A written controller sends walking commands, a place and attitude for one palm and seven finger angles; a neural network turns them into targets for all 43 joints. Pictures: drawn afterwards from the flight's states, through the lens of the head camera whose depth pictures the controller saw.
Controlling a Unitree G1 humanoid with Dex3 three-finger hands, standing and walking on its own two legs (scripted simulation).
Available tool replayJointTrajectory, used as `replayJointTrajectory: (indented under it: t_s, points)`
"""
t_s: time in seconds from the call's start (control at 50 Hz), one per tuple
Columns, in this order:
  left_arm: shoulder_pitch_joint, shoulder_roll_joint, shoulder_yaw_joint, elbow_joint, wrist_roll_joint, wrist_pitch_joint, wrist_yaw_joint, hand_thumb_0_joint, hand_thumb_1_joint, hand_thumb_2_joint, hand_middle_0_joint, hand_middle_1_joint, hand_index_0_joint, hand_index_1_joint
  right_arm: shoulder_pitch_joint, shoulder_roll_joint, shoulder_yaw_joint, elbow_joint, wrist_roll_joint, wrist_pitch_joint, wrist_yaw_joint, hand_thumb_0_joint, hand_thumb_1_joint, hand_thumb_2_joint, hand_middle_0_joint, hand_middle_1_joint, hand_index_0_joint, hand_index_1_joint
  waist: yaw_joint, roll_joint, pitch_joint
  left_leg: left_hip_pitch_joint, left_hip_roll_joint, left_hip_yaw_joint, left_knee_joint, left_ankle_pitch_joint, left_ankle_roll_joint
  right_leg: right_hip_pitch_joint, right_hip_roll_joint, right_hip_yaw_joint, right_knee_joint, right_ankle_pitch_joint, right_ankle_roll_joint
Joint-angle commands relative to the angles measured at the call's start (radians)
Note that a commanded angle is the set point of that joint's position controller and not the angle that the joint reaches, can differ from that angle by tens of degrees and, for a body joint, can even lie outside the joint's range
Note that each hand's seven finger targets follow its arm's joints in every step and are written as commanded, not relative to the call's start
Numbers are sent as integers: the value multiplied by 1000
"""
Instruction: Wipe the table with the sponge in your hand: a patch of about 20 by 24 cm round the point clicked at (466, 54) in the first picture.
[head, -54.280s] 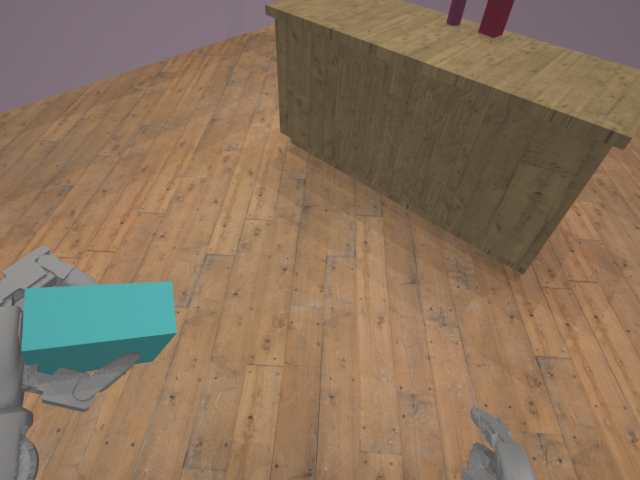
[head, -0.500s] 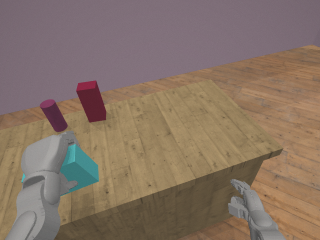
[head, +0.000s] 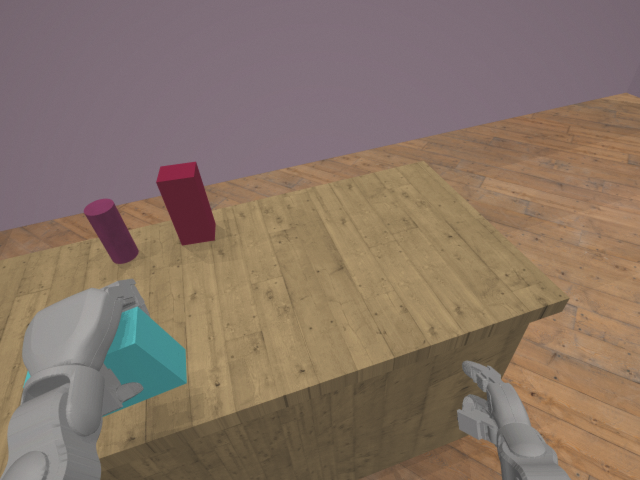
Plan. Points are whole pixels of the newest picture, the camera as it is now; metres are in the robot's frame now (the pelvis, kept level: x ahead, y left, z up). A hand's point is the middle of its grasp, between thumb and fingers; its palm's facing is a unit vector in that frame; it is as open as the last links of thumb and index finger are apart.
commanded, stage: bring the sponge back beside the body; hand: left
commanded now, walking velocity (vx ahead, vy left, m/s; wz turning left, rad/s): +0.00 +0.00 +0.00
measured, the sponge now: (123, 371) +0.19 +0.28 +0.07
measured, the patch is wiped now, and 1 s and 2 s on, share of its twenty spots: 1.00 1.00 1.00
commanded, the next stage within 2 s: step back with the hand held close in 0.42 s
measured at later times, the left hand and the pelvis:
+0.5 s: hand (100, 355) +0.18 +0.29 +0.11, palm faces +0.14 -0.19 -0.97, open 9.4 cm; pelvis +0.00 +0.01 +0.00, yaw +0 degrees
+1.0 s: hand (88, 338) +0.18 +0.28 +0.15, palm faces +0.40 -0.82 -0.42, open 9.4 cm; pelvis -0.02 +0.02 -0.01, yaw +1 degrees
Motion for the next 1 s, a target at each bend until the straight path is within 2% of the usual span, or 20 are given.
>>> replayJointTrajectory:
  t_s: [0.0,0.06,0.12,0.16,0.2,0.26,0.3,0.38,0.5,0.52,0.54,0.56,0.58,0.6,0.66,0.7,0.72,0.8,0.86,0.98]
  points:
    - [-168,238,184,-230,38,-23,46,0,100,1300,-1200,-1600,-1200,-1600,-276,-99,-40,-198,-2,-63,-11,0,-900,-900,200,300,200,300,2,-24,-125,-39,15,-107,-54,177,25,54,-45,174,-66,53,-33]
    - [-163,213,165,-204,42,-30,47,0,100,1300,-1200,-1600,-1200,-1600,-260,-97,-38,-193,-3,-68,-12,0,-900,-900,200,300,200,300,-1,-43,-118,-42,14,-106,-52,172,25,47,-48,152,-70,37,-28]
    - [-214,221,163,-235,51,-44,51,0,100,1300,-1200,-1600,-1200,-1600,-263,-93,-39,-201,-3,-82,-17,0,-900,-900,200,300,200,300,3,-6,-134,-38,14,-110,-53,155,29,52,-45,151,-68,14,-31]
    - [-171,205,155,-190,48,-48,50,0,100,1300,-1200,-1600,-1200,-1600,-253,-94,-40,-187,-5,-84,-19,0,-900,-900,200,300,200,300,-2,-36,-113,-35,14,-107,-53,164,26,41,-48,150,-78,27,-29]
    - [-194,237,180,-228,49,-56,51,0,100,1300,-1200,-1600,-1200,-1600,-268,-97,-42,-191,-3,-92,-21,0,-900,-900,200,300,200,300,-2,-20,-136,-28,15,-111,-57,154,26,54,-43,176,-77,17,-32]
    - [-160,198,150,-192,47,-50,48,0,100,1300,-1200,-1600,-1200,-1600,-254,-95,-40,-183,-5,-90,-17,0,-900,-900,200,300,200,300,-3,-25,-114,-35,15,-108,-54,177,22,48,-48,150,-75,50,-30]
    - [-184,231,177,-234,51,-54,50,0,100,1300,-1200,-1600,-1200,-1600,-273,-98,-43,-185,-4,-93,-16,0,-900,-900,200,300,200,300,-2,9,-127,-33,18,-113,-63,167,22,56,-42,172,-70,43,-36]
    - [-161,222,175,-204,49,-49,50,0,100,1300,-1200,-1600,-1200,-1600,-254,-94,-41,-184,-6,-85,-13,0,-900,-900,200,300,200,300,2,-37,-125,-44,17,-108,-62,180,20,61,-51,150,-70,56,-28]
    - [-174,234,187,-219,43,-44,48,0,100,1300,-1200,-1600,-1200,-1600,-272,-98,-41,-190,-4,-84,-12,0,-900,-900,200,300,200,300,3,-8,-124,-47,21,-112,-72,156,21,60,-42,161,-68,28,-33]
    - [-194,168,126,-45,64,-23,45,0,100,1300,-1200,-1600,-1200,-1600,-247,-101,-32,-166,-4,-78,-21,0,-900,-900,200,300,200,300,-20,-55,-45,-81,19,-97,-67,134,19,-3,-40,132,-82,-1,-32]
    - [-374,57,370,-331,-817,-290,71,0,100,1300,-1200,-1600,-1200,-1600,-55,-64,-53,-396,9,-91,-24,0,-900,-900,200,300,200,300,-117,-161,68,-92,39,-114,12,-17,35,-177,-76,196,-118,88,-2]
    - [-125,143,417,-74,-823,-377,84,0,100,1300,-1200,-1600,-1200,-1600,9,-78,-27,-303,-20,-108,-29,0,-900,-900,200,300,200,300,-90,-242,-24,-69,35,-126,31,-11,39,-166,-95,159,-99,80,-3]
    - [-78,64,340,-68,-826,-414,76,0,100,1300,-1200,-1600,-1200,-1600,-16,-60,-30,-305,-15,-107,-23,0,-900,-900,200,300,200,300,-89,-233,-36,-68,29,-121,27,6,33,-168,-108,150,-73,102,-3]
    - [-79,119,444,-183,-853,-465,94,0,100,1300,-1200,-1600,-1200,-1600,63,-74,-50,-310,-13,-103,-32,0,-900,-900,200,300,200,300,-91,-250,-85,-53,48,-134,50,28,27,-163,-147,162,-73,107,12]
    - [-11,116,454,-389,-885,-565,124,0,100,1300,-1200,-1600,-1200,-1600,71,-95,-63,-298,-26,-114,-51,0,-900,-900,200,300,200,300,-103,-59,-231,-64,90,-137,98,152,27,-105,-222,155,23,264,4]
    - [39,153,501,-509,-890,-609,143,0,100,1300,-1200,-1600,-1200,-1600,63,-114,-72,-295,-34,-123,-54,0,-900,-900,200,300,200,300,-99,113,-255,-115,130,-179,74,243,29,-80,-209,137,103,278,6]
    - [103,125,500,-493,-887,-622,147,0,100,1300,-1200,-1600,-1200,-1600,76,-107,-73,-286,-38,-127,-54,0,-900,-900,200,300,200,300,-93,132,-258,-154,147,-198,68,296,34,-63,-184,99,142,248,14]
    - [199,130,552,-431,-886,-636,154,0,100,1300,-1200,-1600,-1200,-1600,97,-111,-98,-265,-40,-137,-51,0,-900,-900,200,300,200,300,-104,45,-236,-178,187,-229,60,389,29,-140,-143,64,189,50,34]
    - [203,72,519,-335,-886,-640,146,0,100,1300,-1200,-1600,-1200,-1600,126,-116,-111,-250,-39,-140,-56,0,-900,-900,200,300,200,300,-117,-26,-215,-217,203,-235,61,363,33,-150,-121,54,174,-1,45]
    - [113,38,444,-276,-879,-648,145,0,100,1300,-1200,-1600,-1200,-1600,116,-124,-112,-253,-26,-151,-64,0,-900,-900,200,300,200,300,-131,-138,-132,-335,145,-198,129,19,18,-197,-205,166,89,119,3]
